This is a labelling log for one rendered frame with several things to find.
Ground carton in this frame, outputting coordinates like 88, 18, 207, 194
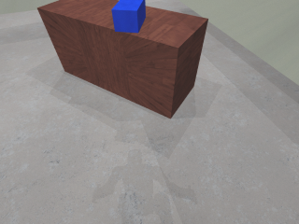
111, 0, 146, 33

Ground pedestal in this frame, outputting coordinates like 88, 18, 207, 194
37, 0, 208, 119

